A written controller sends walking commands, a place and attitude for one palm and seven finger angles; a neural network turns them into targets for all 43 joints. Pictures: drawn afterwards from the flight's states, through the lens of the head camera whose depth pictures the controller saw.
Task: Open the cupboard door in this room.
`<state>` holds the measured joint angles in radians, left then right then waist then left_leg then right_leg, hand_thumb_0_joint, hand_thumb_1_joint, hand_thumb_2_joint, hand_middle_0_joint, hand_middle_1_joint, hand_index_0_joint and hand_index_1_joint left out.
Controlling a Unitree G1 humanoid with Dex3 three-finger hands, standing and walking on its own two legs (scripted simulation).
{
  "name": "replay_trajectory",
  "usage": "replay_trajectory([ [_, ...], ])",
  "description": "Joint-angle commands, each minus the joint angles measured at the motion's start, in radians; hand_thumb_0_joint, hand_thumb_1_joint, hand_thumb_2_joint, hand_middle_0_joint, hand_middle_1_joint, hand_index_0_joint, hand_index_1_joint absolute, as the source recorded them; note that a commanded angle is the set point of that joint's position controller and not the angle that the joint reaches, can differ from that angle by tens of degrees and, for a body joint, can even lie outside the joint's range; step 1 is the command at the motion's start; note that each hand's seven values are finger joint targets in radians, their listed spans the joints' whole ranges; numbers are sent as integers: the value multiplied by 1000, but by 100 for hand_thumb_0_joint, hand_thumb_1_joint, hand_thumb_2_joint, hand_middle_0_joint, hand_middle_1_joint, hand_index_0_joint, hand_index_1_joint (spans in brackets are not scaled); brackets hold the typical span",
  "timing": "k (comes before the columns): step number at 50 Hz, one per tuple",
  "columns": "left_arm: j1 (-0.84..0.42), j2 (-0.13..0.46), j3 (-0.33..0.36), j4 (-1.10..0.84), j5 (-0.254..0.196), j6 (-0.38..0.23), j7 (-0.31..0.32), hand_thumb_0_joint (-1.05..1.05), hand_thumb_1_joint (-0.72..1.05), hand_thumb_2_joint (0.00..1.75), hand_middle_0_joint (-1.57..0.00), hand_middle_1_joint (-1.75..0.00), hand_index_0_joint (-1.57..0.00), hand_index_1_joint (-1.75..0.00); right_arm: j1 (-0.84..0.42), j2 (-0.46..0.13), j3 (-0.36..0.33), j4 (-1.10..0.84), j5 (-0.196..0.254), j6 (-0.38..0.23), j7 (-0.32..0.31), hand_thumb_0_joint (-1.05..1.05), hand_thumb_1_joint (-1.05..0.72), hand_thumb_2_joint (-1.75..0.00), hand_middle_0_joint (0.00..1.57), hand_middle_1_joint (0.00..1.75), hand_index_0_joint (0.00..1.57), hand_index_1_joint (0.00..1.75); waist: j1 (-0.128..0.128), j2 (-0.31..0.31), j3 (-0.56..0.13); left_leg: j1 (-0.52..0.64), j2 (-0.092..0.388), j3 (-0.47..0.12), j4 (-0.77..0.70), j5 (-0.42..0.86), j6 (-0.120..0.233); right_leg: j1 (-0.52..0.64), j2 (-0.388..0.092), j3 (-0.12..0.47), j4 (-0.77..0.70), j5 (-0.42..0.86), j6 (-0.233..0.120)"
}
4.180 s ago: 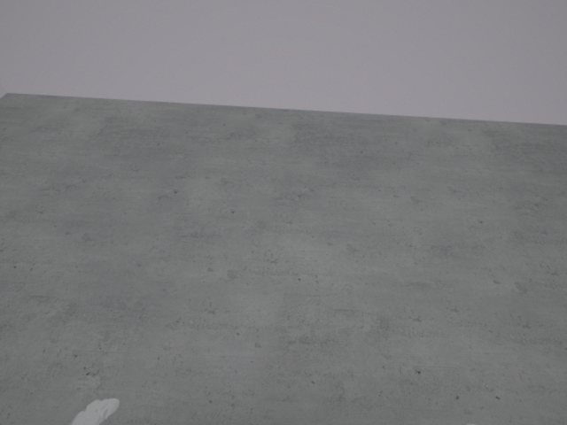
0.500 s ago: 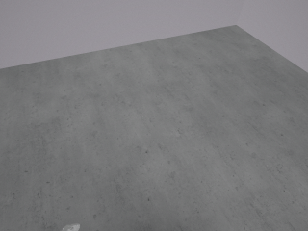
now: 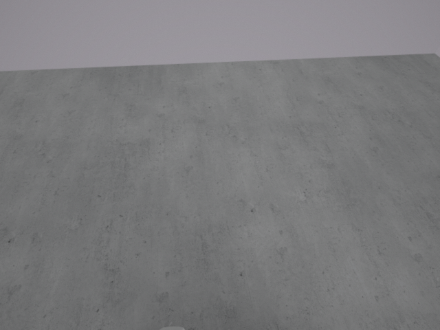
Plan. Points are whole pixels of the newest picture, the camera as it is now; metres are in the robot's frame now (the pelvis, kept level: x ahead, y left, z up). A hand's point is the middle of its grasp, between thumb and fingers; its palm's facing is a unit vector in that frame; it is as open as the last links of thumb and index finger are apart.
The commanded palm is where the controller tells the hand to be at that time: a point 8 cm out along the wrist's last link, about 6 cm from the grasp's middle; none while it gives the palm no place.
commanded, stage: turn or walk to find it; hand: left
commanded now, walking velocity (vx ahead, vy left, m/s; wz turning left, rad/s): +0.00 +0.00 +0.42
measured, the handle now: out of the picture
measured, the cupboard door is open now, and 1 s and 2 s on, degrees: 0 0 0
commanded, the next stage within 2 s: none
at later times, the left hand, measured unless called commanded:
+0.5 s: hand out of the picture +0.03 +0.25 -0.15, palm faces +0.19 -0.95 -0.26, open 7.4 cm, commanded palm none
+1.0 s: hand out of the picture -0.11 +0.21 -0.17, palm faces +0.44 -0.86 -0.24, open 7.4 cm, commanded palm none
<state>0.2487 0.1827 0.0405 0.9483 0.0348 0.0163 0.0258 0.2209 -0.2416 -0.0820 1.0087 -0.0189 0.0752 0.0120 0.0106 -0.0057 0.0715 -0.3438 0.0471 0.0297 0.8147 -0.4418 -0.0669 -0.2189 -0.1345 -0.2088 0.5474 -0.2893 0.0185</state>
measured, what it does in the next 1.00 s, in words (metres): steps on the spot, turning left: left foot, then right foot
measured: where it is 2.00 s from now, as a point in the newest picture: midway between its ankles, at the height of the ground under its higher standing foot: outside the picture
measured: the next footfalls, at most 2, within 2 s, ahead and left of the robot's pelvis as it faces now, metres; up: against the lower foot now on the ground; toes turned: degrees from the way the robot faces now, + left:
left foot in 0.06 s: +0.03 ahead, +0.13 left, +0.00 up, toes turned +6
right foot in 0.60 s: +0.01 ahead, -0.10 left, +0.00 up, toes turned +10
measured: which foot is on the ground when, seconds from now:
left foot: up 0.00-0.04, down 0.06-0.60, up 0.62-1.00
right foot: down 0.00-0.06, up 0.08-0.58, down 0.60-1.00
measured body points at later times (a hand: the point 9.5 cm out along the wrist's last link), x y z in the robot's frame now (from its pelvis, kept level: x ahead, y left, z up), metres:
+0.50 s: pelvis -0.04 +0.03 +0.01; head -0.01 +0.04 +0.45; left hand +0.02 +0.30 -0.13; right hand +0.06 -0.20 -0.14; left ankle -0.01 +0.13 -0.73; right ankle -0.03 -0.11 -0.70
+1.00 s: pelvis -0.08 +0.01 +0.00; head -0.05 +0.02 +0.45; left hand -0.14 +0.25 -0.15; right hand +0.07 -0.21 -0.15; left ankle -0.15 +0.13 -0.71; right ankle -0.03 -0.11 -0.73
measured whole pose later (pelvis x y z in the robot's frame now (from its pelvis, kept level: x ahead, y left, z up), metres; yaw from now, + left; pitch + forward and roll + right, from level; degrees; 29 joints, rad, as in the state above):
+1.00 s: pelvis -0.08 +0.01 +0.00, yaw +25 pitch -1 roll +1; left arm 0.23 0.19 0.04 0.95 0.03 0.02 0.02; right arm 0.21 -0.24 -0.08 1.00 -0.02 0.07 0.01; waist 0.01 -0.01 0.08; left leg -0.31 0.04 0.04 0.73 -0.42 -0.06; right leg -0.23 -0.15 -0.22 0.58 -0.31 0.02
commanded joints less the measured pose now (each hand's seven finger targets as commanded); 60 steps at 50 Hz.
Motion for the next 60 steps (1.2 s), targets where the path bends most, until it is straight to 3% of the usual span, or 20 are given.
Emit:
replay_trajectory([
  [1,17,226,62,-38,-12,-8,5,0,90,90,-20,-30,-20,-30,38,-57,1,-78,11,-49,-3,0,-90,-90,20,30,20,30,-22,-143,-119,156,-33,54,-359,214,21,44,-183,109,2,407,-72],
  [2,26,190,56,-48,-22,0,4,0,90,90,-20,-30,-20,-30,82,-115,-11,-71,6,-61,-4,0,-90,-90,20,30,20,30,-46,18,-160,292,63,-58,-450,361,52,-76,-125,54,154,231,-15],
  [3,23,116,39,-85,-25,5,-3,0,90,90,-20,-30,-20,-30,105,-213,-34,-74,1,-68,-10,0,-90,-90,20,30,20,30,-57,318,-144,380,320,-384,-478,712,164,-345,4,28,355,-272,62],
  [4,-38,124,30,-98,-17,18,3,0,90,90,-20,-30,-20,-30,138,-250,-40,-63,0,-57,-16,0,-90,-90,20,30,20,30,-86,259,-146,287,377,-377,-475,764,248,-309,16,123,487,-362,50],
  [7,-72,137,45,-65,-14,27,-7,0,90,90,-20,-30,-20,-30,-2,-166,-13,-92,-6,-61,-34,0,-90,-90,20,30,20,30,-42,192,-31,140,239,-281,-517,496,216,-323,4,189,584,-177,45],
  [11,-15,139,44,-29,-16,21,-15,0,90,90,-20,-30,-20,-30,-13,-148,-2,-103,4,-75,-38,0,-90,-90,20,30,20,30,-20,138,-81,224,174,-219,-506,602,201,-314,25,187,574,-80,63],
  [21,-100,117,38,-89,-20,19,-4,0,90,90,-20,-30,-20,-30,38,-153,-20,-103,-7,-61,-31,0,-90,-90,20,30,20,30,-56,134,-103,237,189,-383,-504,484,255,-256,66,204,334,-163,61],
  [27,-7,113,38,-77,-29,6,3,0,90,90,-20,-30,-20,-30,-1,-148,-26,-119,-6,-50,-21,0,-90,-90,20,30,20,30,-5,136,-127,50,117,-405,-458,398,205,30,113,181,-9,-23,32],
  [29,50,182,55,-69,-17,-6,11,0,90,90,-20,-30,-20,-30,-1,-88,-21,-130,7,-46,-13,0,-90,-90,20,30,20,30,24,-36,-145,-156,-2,-294,-302,174,108,248,-38,309,-239,-11,-19],
  [30,50,263,71,-84,-3,-11,15,0,90,90,-20,-30,-20,-30,-4,-37,-12,-159,8,-47,-11,0,-90,-90,20,30,20,30,36,-294,-109,-307,-134,-107,-54,-36,42,246,-288,577,-325,-63,-125],
  [31,3,269,66,-108,-13,-4,18,0,90,90,-20,-30,-20,-30,-25,-95,-30,-157,-4,-38,-13,0,-90,-90,20,30,20,30,34,-221,-90,-249,-100,-115,149,-106,41,76,-367,567,-341,-17,-189],
  [34,-143,181,45,-129,-18,-14,15,0,90,90,-20,-30,-20,-30,35,-82,-34,-92,-9,-12,2,0,-90,-90,20,30,20,30,-46,-126,7,-208,-52,-106,387,50,32,-75,-196,349,-321,-15,-135],
  [37,-112,156,37,-117,-15,-26,12,0,90,90,-20,-30,-20,-30,78,-56,-26,-72,-6,-13,8,0,-90,-90,20,30,20,30,-51,-136,-8,-215,-39,-68,392,116,7,-9,-145,228,-276,122,-112],
  [46,43,223,61,-44,0,-19,8,0,90,90,-20,-30,-20,-30,-66,-34,2,-108,9,-33,0,0,-90,-90,20,30,20,30,43,-213,-61,-85,-23,31,-41,-38,1,137,-220,201,-147,462,-165],
  [50,9,229,63,-39,-12,-9,5,0,90,90,-20,-30,-20,-30,29,-55,2,-83,9,-49,-5,0,-90,-90,20,30,20,30,-17,-180,-122,128,-34,60,-338,190,22,72,-189,117,-10,446,-80],
  [51,8,198,58,-46,-20,-3,3,0,90,90,-20,-30,-20,-30,70,-100,-6,-77,8,-60,-3,0,-90,-90,20,30,20,30,-40,-43,-158,265,28,-15,-452,332,40,-23,-144,71,127,319,-30],
  [52,23,128,45,-81,-27,4,-3,0,90,90,-20,-30,-20,-30,88,-201,-29,-81,0,-69,-8,0,-90,-90,20,30,20,30,-49,274,-160,390,282,-337,-479,656,140,-300,-12,28,321,-153,48],
  [53,-39,115,29,-100,-18,14,2,0,90,90,-20,-30,-20,-30,126,-243,-37,-67,1,-59,-15,0,-90,-90,20,30,20,30,-78,284,-149,326,366,-374,-472,824,233,-319,18,109,459,-361,52],
  [56,-82,140,43,-70,-16,26,-5,0,90,90,-20,-30,-20,-30,8,-161,-12,-88,-3,-61,-35,0,-90,-90,20,30,20,30,-45,230,-52,182,248,-270,-500,591,215,-323,2,187,573,-190,46],
  [60,-34,132,41,-42,-18,21,-14,0,90,90,-20,-30,-20,-30,-15,-151,-4,-106,1,-72,-37,0,-90,-90,20,30,20,30,-23,140,-83,238,184,-216,-486,656,213,-309,27,182,547,-110,63],
])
